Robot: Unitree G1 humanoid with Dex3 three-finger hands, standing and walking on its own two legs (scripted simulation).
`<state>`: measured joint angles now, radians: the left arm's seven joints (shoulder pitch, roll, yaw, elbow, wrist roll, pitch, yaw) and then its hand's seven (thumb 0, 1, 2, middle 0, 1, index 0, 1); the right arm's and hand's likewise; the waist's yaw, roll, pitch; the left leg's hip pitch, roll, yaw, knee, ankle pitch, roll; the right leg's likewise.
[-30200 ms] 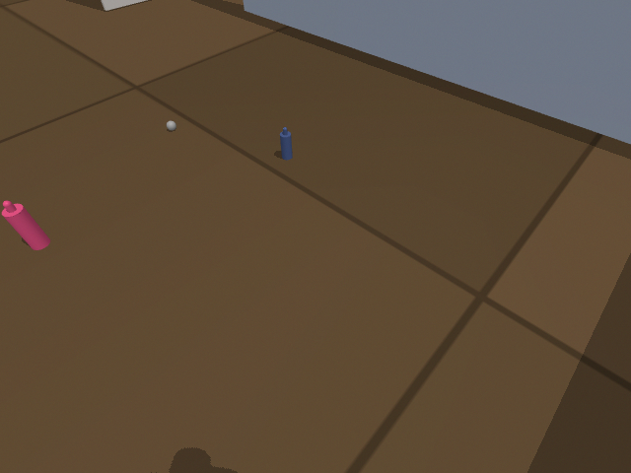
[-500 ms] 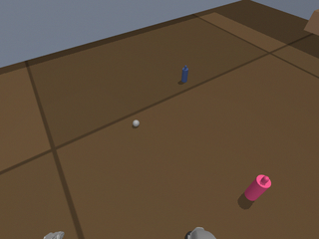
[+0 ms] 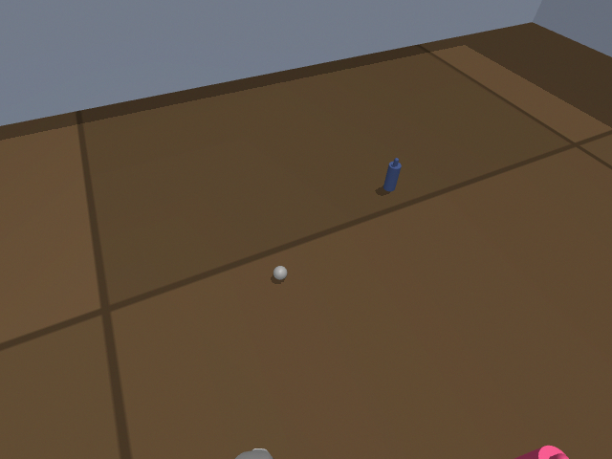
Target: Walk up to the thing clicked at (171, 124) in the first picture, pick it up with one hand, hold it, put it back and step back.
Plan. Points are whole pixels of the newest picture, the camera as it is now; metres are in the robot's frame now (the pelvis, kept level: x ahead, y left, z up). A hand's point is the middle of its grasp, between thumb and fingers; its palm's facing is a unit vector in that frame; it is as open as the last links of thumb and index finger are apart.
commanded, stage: walk up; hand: left
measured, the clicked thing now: (280, 272) +0.89 +0.18 -0.73
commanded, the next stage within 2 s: none
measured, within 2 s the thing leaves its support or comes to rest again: neither
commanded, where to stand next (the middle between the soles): +0.43 -0.01 m, yaw -3 degrees
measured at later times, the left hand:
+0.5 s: hand (168, 359) +0.28 +0.27 -0.13, palm faces -0.16 -0.92 -0.36, open 7.4 cm
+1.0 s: hand (175, 321) +0.37 +0.29 -0.16, palm faces -0.06 -0.94 -0.33, open 7.4 cm
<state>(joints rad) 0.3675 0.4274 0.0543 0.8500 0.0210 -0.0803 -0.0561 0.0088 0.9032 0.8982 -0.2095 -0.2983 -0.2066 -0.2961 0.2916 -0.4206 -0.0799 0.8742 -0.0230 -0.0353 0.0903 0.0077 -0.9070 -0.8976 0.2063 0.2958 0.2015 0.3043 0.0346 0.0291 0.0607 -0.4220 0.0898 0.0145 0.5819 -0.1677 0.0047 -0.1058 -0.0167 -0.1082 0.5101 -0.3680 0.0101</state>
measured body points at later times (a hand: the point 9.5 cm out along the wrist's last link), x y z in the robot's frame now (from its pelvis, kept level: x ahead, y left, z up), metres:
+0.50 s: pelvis +0.18 +0.01 +0.00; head +0.20 +0.00 +0.45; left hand +0.29 +0.32 -0.10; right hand +0.17 -0.31 -0.11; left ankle +0.11 +0.12 -0.73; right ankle +0.29 -0.12 -0.72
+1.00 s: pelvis +0.30 +0.03 -0.01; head +0.31 +0.05 +0.44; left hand +0.37 +0.34 -0.14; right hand +0.34 -0.31 -0.09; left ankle +0.39 +0.13 -0.73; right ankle +0.29 -0.11 -0.72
